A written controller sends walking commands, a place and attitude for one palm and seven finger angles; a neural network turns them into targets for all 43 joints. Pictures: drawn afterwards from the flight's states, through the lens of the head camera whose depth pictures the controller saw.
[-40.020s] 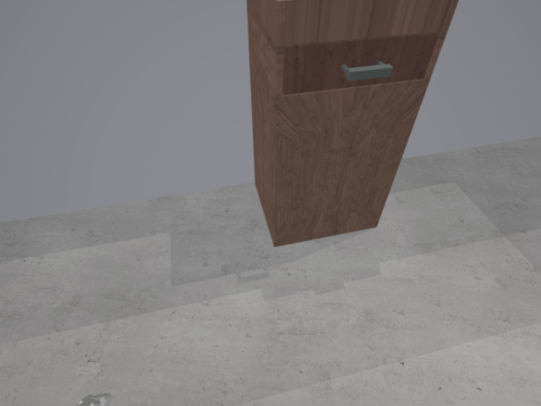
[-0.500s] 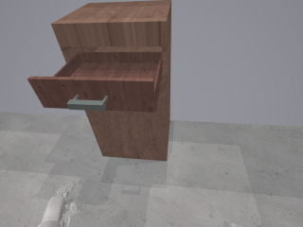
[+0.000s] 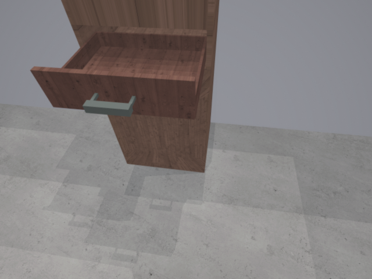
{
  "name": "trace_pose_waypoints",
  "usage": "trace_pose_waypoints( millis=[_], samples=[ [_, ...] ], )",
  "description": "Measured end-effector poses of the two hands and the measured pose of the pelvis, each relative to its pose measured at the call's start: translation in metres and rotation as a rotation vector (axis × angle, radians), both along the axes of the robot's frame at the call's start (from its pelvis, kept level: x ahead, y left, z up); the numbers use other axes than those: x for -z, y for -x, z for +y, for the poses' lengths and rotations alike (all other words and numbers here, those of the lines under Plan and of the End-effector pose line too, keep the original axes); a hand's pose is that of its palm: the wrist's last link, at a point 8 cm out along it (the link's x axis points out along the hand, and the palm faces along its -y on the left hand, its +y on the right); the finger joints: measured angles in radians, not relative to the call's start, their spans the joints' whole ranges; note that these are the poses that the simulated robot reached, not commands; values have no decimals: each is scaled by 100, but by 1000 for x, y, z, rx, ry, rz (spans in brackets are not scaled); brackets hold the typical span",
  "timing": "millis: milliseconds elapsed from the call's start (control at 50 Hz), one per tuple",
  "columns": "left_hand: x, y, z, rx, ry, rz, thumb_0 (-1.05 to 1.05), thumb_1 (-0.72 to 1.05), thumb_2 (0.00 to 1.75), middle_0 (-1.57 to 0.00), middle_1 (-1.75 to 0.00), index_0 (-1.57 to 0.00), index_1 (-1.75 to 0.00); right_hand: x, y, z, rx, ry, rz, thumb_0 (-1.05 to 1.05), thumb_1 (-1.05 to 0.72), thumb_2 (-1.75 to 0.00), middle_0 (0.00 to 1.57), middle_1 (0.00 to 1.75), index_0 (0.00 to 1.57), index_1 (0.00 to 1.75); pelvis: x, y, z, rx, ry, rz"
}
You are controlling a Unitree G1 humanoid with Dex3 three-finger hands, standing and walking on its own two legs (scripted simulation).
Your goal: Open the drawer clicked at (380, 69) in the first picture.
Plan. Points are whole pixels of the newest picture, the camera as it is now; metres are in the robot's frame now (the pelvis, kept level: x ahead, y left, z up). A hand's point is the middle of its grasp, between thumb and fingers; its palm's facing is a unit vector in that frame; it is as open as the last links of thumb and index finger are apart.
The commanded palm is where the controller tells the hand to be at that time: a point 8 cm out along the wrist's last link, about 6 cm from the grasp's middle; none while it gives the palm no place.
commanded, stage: let the arm hang, fingers relaxed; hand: left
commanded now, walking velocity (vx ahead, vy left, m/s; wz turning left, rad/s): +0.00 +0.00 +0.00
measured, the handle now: (111, 102) +0.55 +0.25 +0.06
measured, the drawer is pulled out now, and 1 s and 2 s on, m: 0.29 0.29 0.29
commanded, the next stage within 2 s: look to check the result in 0.42 s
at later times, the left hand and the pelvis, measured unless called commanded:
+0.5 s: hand out of the picture +0.02 +0.17 -0.17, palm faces +0.01 -0.97 -0.23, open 7.3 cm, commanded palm none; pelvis +0.00 -0.01 +0.00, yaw +0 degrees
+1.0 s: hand out of the picture +0.06 +0.20 -0.16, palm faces +0.01 -0.96 -0.29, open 7.4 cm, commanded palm none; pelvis +0.01 -0.02 +0.00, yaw +0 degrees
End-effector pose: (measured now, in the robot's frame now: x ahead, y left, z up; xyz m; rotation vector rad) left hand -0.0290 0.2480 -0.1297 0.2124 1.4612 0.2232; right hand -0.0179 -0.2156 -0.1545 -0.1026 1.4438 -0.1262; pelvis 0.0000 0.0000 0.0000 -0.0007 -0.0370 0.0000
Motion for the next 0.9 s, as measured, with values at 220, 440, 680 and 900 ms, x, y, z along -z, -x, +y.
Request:
trace_pose_waypoints(
  millis=[220,440,680,900],
  samples=[
    [7,-40,-26,34,53,-107,0,91,90,-20,-30,-20,-30,0,-2,2,22,-9,-21,1,-92,-90,20,30,20,30,-1,1,-4,6,-6,-7],
    [10,-45,-28,36,55,-96,1,92,90,-20,-30,-20,-30,-6,12,-14,42,29,29,0,-91,-90,20,30,19,30,-1,-1,-10,7,-3,-3],
    [4,-50,-15,32,17,-88,0,91,90,-20,-30,-20,-30,-7,-8,-29,21,54,3,0,-91,-90,20,30,19,30,-2,-5,-13,4,-1,0],
    [-2,-73,-7,50,-7,-134,0,91,90,-20,-30,-20,-30,-10,-45,-43,-11,75,-72,0,-91,-90,20,30,20,30,-4,-10,-15,4,-1,0]
  ],
)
